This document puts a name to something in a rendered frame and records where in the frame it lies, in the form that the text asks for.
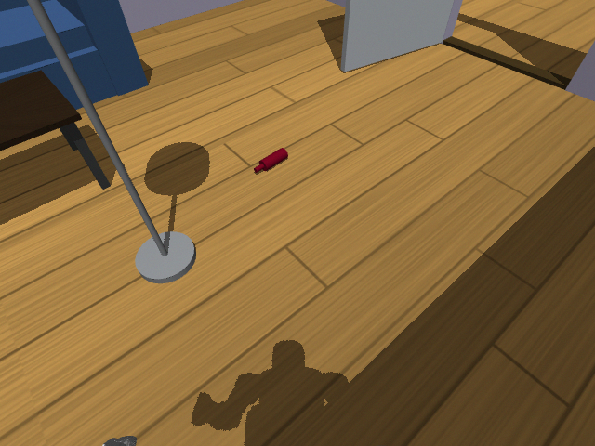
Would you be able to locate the coffee table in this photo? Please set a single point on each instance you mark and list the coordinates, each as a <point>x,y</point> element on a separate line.
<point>31,106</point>

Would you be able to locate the bottle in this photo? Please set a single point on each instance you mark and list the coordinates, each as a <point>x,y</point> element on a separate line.
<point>271,160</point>

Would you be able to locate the sofa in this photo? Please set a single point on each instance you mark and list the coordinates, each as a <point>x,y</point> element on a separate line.
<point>95,36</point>

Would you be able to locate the floor lamp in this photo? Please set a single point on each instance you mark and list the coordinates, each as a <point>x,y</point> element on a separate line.
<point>165,257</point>

